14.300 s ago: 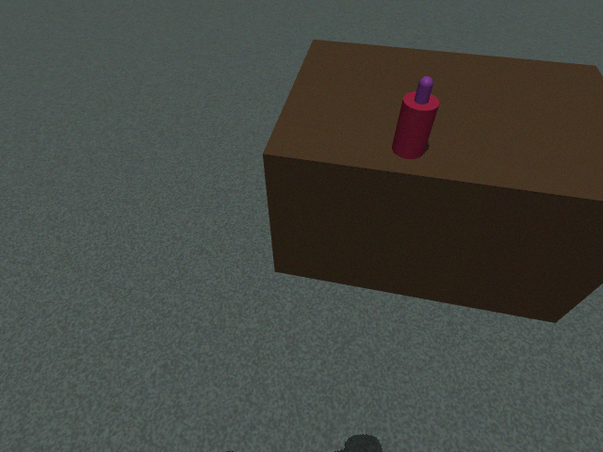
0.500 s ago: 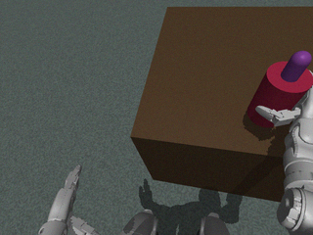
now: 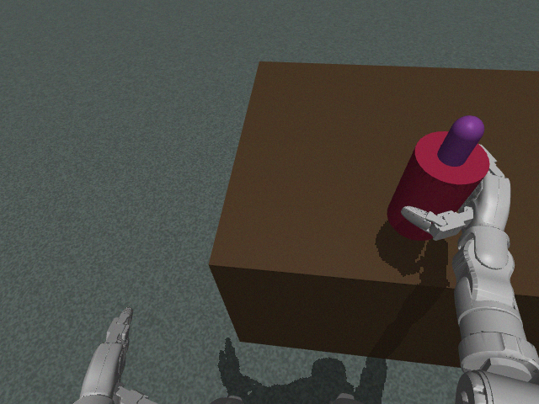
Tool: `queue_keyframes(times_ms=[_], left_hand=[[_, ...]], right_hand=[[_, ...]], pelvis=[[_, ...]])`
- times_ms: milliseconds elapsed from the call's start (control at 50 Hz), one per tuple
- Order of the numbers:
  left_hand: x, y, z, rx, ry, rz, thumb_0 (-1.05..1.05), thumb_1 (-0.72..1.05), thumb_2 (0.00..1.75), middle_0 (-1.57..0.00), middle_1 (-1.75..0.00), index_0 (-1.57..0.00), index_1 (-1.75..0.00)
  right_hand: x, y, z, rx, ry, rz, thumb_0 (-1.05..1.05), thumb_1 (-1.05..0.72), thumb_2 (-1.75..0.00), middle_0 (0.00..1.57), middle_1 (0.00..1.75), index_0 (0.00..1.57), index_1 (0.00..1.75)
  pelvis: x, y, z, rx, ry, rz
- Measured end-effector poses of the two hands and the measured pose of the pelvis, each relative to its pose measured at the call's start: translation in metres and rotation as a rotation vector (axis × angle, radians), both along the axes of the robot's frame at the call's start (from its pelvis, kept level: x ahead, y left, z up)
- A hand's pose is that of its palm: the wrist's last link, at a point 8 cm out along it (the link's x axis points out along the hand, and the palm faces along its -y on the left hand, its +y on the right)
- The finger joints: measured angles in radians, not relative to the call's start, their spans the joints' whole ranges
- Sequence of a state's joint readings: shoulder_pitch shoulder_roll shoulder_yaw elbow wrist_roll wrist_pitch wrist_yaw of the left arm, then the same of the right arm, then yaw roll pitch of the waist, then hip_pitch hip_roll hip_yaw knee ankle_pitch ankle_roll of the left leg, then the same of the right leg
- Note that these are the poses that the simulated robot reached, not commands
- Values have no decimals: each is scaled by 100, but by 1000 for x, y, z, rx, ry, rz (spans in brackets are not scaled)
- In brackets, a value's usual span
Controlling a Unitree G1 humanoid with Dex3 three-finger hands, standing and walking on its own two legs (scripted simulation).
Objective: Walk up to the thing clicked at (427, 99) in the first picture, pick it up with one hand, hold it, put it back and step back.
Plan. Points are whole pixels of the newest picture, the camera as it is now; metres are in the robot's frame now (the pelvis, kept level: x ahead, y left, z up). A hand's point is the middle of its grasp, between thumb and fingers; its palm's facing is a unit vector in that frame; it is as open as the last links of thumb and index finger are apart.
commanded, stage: lift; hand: right
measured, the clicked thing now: (438, 177) +0.42 -0.18 +0.12
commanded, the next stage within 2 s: hold in 0.86 s
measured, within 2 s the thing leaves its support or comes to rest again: neither
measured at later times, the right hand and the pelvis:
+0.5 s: hand (444, 199) +0.36 -0.17 +0.13, palm faces +0.21 +0.98 +0.01, open 12.0 cm; pelvis +0.00 +0.01 +0.02, yaw -1 degrees
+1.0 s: hand (447, 199) +0.34 -0.16 +0.16, palm faces +0.21 +0.98 +0.01, open 12.0 cm; pelvis +0.00 +0.02 +0.04, yaw -1 degrees
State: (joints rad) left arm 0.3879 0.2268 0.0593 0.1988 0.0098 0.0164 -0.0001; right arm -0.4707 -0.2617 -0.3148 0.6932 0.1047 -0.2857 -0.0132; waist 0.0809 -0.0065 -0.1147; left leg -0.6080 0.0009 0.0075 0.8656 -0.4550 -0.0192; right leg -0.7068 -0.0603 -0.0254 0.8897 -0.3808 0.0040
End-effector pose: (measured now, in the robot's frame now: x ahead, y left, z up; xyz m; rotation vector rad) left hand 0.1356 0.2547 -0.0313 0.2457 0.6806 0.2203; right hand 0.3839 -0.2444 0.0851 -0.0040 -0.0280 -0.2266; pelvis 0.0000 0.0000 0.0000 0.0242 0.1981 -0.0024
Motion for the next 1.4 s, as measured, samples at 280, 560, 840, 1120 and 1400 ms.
queue_keyframes(times_ms=[280, 560, 840, 1120, 1400], left_hand=[[0, 6, 3, -28, -8, 34, -1, -52, 6, -4, -5, -5, -5], [2, 11, 1, -51, -5, 56, -1, -52, 5, -4, -5, -5, -5], [9, 12, 1, -69, 1, 56, -1, -52, 5, -4, -5, -5, -5], [17, 17, 0, -73, 10, 61, -1, -52, 5, -4, -6, -5, -5], [24, 16, -2, -90, 28, 59, -1, -52, 5, -4, -6, -5, -5]], right_hand=[[-35, 12, 31, 3, -7, 3, 0, 61, -97, 59, 103, 61, 104], [-57, 25, 53, 7, -12, 15, 0, 61, -97, 59, 103, 61, 104], [-69, 31, 67, 6, -6, 15, 0, 61, -97, 59, 103, 61, 104], [-72, 35, 78, 6, -4, 15, 0, 61, -97, 59, 103, 61, 104], [-81, 41, 85, 7, 4, 23, 0, 61, -97, 59, 103, 61, 104]], pelvis=[[-3, 5, 16, -18, -91, -5], [-4, 10, 26, -28, -149, -6], [-2, 15, 33, -32, -180, -11], [5, 17, 38, -35, -195, -13], [10, 18, 42, -36, -209, -17]])
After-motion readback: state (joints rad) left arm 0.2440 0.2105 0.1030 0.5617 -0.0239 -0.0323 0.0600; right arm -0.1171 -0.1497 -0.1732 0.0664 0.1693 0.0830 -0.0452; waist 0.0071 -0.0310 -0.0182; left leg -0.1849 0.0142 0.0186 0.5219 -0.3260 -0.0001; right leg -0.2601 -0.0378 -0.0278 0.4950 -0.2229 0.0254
